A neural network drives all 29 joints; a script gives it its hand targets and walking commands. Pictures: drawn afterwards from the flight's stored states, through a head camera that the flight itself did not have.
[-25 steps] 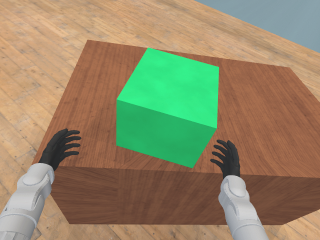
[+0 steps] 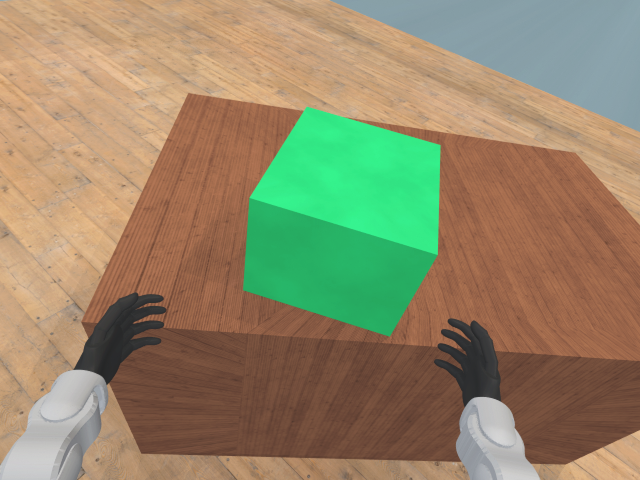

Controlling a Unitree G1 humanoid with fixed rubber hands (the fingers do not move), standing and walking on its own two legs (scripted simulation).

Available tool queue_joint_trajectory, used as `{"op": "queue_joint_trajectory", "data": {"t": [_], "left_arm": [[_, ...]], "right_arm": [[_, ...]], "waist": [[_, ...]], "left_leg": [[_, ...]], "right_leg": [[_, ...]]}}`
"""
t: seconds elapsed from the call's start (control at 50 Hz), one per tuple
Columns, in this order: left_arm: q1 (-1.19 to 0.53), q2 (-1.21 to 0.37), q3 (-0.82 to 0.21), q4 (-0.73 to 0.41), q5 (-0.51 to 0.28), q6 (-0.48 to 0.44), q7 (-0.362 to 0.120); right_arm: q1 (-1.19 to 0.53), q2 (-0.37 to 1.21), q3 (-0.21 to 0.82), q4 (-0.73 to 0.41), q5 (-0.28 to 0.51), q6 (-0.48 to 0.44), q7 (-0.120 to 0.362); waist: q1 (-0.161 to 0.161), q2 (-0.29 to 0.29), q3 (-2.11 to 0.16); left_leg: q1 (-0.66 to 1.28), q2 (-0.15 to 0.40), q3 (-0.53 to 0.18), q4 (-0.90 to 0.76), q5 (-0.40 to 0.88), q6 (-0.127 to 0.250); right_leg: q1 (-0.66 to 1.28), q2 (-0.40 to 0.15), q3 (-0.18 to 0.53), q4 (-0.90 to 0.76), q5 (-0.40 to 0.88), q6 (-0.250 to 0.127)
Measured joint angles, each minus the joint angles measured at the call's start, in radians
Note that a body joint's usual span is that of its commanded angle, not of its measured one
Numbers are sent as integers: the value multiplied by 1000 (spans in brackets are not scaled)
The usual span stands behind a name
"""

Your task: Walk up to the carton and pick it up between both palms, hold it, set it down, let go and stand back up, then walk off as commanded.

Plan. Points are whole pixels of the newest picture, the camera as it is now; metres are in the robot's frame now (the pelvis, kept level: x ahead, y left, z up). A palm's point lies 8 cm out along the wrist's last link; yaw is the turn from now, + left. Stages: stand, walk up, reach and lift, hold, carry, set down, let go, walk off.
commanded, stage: set down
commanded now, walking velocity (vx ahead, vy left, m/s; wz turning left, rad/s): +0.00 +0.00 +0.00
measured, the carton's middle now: (345, 214) +0.56 -0.07 +0.00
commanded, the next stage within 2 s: let go in 1.94 s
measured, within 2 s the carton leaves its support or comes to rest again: neither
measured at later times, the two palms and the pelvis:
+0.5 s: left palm (101, 379) +0.22 +0.25 +0.01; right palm (482, 405) +0.20 -0.21 +0.03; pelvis +0.00 -0.01 +0.00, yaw +0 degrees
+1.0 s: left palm (153, 384) +0.23 +0.20 -0.02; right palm (500, 397) +0.23 -0.26 -0.01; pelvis +0.05 -0.05 +0.01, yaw +0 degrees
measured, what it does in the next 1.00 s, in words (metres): shifts its weight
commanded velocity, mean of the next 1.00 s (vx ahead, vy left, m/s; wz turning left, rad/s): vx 0.00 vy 0.00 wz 0.00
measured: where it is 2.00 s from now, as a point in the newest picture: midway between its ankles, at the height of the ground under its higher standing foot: outside the picture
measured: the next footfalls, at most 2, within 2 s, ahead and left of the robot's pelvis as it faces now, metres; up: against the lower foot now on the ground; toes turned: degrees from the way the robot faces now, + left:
none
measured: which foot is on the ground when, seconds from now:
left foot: down 0.00-1.00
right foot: down 0.00-1.00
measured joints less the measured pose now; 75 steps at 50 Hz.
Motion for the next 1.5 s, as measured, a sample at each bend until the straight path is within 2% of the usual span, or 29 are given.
{"op": "queue_joint_trajectory", "data": {"t": [0.1,0.38,0.66,0.82,1.0,1.12,1.26,1.5], "left_arm": [[40,0,0,-51,0,17,4],[71,0,0,-60,0,50,11],[80,-2,0,-60,19,100,20],[111,-33,0,-51,48,77,10],[192,-69,0,-28,120,9,-16],[248,-71,1,5,155,-63,-41],[255,-76,2,74,161,-107,-36],[199,-104,1,178,182,-116,-35]], "right_arm": [[33,0,0,-32,0,21,3],[73,-1,0,-51,0,64,25],[47,-44,0,-51,0,86,89],[93,-55,0,-51,0,80,118],[139,-67,-1,-9,0,-41,133],[174,-70,0,76,0,-144,133],[163,-80,0,185,0,-227,139],[76,-82,0,307,0,-269,156]], "waist": [[11,0,0],[12,19,16],[12,37,42],[12,37,43],[12,37,43],[12,37,44],[12,37,44],[12,37,44]], "left_leg": [[13,0,0,0,0,0],[27,0,0,-4,0,0],[38,0,0,-20,-2,0],[44,0,-3,-43,-6,-2],[49,0,-8,-84,-10,-15],[49,0,-16,-102,-10,-30],[49,3,-28,-105,-12,-41],[58,7,-36,-105,1,-48]], "right_leg": [[13,0,1,-1,0,0],[22,1,3,4,-1,0],[22,3,5,10,-17,-2],[22,5,3,2,-37,-13],[22,9,1,-28,-53,-31],[22,11,-4,-42,-61,-42],[22,16,-15,-37,-70,-54],[22,21,-23,-15,-72,-65]]}}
